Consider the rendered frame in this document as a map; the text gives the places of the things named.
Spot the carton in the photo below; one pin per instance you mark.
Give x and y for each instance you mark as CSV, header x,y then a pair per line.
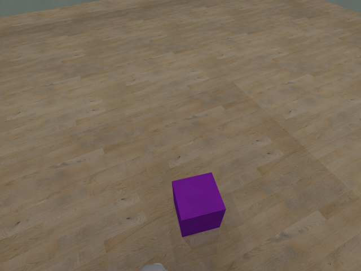
x,y
198,204

